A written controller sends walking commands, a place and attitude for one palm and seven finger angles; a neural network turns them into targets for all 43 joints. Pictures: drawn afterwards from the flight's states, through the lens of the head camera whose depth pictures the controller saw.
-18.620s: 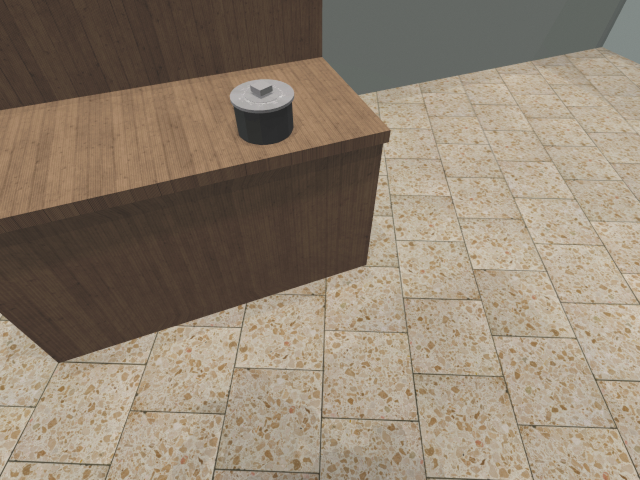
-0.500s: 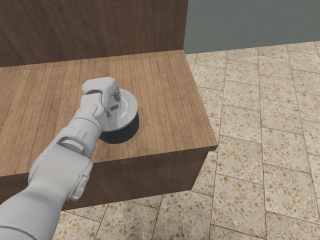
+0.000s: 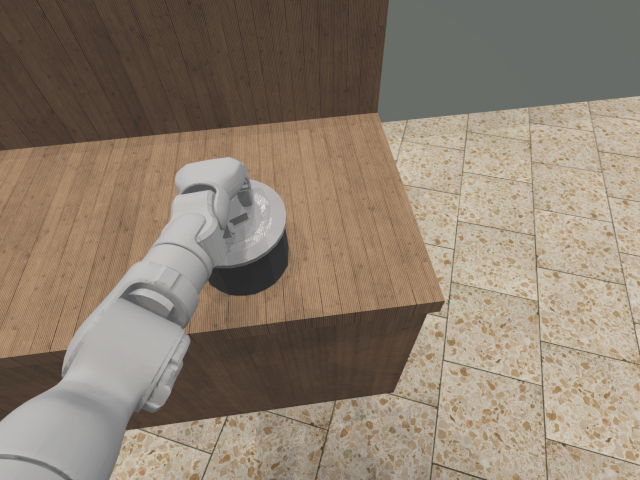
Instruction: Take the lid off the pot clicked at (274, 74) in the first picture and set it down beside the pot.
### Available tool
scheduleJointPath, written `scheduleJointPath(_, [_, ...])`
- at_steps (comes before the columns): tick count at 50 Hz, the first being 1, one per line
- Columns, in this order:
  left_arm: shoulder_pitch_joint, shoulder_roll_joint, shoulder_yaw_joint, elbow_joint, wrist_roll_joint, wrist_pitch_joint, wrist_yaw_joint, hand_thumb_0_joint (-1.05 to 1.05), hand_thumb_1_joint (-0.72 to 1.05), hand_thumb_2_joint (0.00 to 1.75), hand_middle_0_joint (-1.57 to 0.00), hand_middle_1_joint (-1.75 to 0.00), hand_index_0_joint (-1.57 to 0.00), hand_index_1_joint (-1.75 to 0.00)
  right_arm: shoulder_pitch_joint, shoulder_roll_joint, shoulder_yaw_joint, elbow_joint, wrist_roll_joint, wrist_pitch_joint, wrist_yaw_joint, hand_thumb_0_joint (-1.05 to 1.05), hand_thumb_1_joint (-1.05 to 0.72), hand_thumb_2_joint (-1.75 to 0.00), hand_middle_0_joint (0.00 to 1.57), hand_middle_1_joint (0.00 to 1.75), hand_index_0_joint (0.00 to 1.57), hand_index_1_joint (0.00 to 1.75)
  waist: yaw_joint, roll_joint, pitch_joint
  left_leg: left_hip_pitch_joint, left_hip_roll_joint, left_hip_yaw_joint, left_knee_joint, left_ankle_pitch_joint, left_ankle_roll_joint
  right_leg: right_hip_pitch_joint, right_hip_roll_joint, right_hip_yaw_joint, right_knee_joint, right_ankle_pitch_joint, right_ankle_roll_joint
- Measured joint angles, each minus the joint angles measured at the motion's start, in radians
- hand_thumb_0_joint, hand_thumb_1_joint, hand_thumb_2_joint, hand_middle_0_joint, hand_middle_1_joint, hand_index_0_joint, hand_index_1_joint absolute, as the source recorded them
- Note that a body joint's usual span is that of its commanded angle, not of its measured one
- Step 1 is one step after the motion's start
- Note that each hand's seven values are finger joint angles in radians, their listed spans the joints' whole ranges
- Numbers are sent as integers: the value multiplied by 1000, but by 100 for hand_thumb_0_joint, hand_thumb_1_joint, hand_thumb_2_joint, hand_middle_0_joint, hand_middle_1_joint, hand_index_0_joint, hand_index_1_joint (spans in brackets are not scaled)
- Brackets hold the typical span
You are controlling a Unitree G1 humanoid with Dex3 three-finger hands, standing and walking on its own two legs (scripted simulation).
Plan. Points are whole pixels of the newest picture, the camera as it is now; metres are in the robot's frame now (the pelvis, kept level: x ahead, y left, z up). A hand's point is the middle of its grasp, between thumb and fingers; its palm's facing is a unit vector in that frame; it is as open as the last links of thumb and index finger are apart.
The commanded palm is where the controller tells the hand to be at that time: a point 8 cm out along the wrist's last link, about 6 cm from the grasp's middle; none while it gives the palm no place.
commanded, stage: lift the lid straight up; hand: left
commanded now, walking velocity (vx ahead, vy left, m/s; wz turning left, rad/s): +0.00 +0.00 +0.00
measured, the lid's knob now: (229, 212) +0.50 +0.10 +0.03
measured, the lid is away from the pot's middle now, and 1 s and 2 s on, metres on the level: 0.01 0.01 0.04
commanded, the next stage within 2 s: move the lid sideways beside the pot in 1.52 s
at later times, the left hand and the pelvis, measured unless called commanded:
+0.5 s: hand (213, 195) +0.47 +0.11 +0.10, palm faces -0.31 -0.08 -0.95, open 7.8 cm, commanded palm +0.48 +0.11 +0.18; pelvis +0.00 +0.00 +0.00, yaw +1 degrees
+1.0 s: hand (210, 174) +0.47 +0.10 +0.13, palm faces -0.28 -0.08 -0.96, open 7.7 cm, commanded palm +0.48 +0.11 +0.22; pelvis -0.01 +0.00 +0.00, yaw +1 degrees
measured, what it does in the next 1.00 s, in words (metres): stands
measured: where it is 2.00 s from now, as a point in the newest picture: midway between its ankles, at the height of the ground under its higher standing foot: outside the picture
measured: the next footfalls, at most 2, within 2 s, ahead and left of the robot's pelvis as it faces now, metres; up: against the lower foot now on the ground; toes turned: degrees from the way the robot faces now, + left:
none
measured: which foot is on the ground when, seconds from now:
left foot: down 0.00-1.00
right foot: down 0.00-1.00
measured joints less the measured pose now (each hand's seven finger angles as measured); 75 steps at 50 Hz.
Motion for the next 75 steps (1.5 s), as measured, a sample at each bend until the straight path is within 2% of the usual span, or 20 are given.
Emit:
scheduleJointPath(5, [-8,3,-1,-15,-14,5,-27,1,23,75,-63,-97,-64,-94,-17,-4,5,-8,3,-7,-8,0,-90,-90,20,30,20,30,4,0,5,13,-2,-4,-6,4,-1,12,-1,-4,-2,0,-1])
scheduleJointPath(16, [-29,18,-16,-42,-14,9,-66,1,23,75,-64,-97,-64,-94,-28,-13,10,-19,8,-23,-21,0,-90,-90,20,30,20,30,12,-4,13,32,-4,-9,-17,11,-3,31,-3,-9,-9,4,-3])
scheduleJointPath(34, [-67,20,-16,-68,-19,27,-102,2,23,75,-64,-97,-65,-95,-27,-9,19,-9,8,-25,-12,1,-90,-90,20,30,20,30,21,5,14,60,-14,-11,-33,19,3,59,-11,-11,-21,8,2])
scheduleJointPath(46, [-117,11,-45,-66,-23,38,-122,2,23,75,-64,-97,-65,-95,-34,-11,24,-12,7,-47,-15,1,-90,-90,20,30,20,30,28,3,16,64,-23,-17,-41,29,6,63,-19,-18,-20,10,5])
scheduleJointPath(54, [-159,5,-53,-55,-20,55,-135,2,22,75,-64,-97,-65,-95,-34,-11,28,-8,4,-65,-19,1,-90,-90,20,30,20,30,26,4,17,65,-25,-18,-47,34,5,62,-21,-19,-21,11,5])
scheduleJointPath(72, [-213,16,-20,-48,-11,88,-191,2,22,75,-64,-97,-65,-95,-42,-18,37,-13,3,-55,-20,1,-90,-90,20,30,20,30,22,7,17,84,-21,-18,-64,37,1,78,-16,-18,-35,14,-1])
scheduleJointPath(75, [-212,21,-31,-51,-7,92,-203,2,23,75,-64,-97,-65,-95,-45,-20,35,-20,3,-50,-20,1,-90,-90,20,30,20,30,22,5,18,85,-20,-19,-65,37,0,80,-16,-19,-37,15,-1])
